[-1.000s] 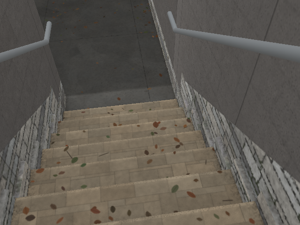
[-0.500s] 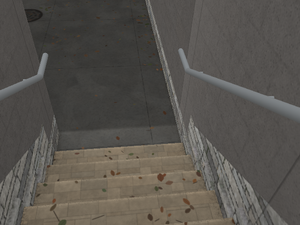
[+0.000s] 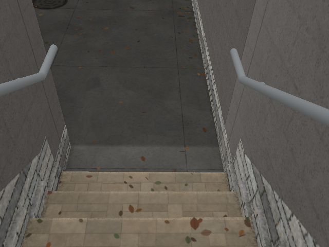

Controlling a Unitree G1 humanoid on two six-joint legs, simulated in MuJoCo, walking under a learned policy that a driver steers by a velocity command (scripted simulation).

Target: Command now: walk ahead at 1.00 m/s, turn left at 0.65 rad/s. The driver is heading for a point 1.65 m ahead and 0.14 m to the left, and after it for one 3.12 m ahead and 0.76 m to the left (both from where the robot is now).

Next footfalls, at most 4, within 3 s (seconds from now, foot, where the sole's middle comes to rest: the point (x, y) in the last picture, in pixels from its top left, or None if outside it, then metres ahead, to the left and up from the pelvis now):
0.20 left None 0.26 0.09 -0.89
0.54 right None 0.55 -0.02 -1.06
0.90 left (107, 232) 0.84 0.29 -1.22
1.26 right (126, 207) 1.09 0.21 -1.38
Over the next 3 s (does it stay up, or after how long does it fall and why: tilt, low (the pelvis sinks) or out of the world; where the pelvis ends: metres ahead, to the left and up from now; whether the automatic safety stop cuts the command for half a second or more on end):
stays up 1.54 0.17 -0.84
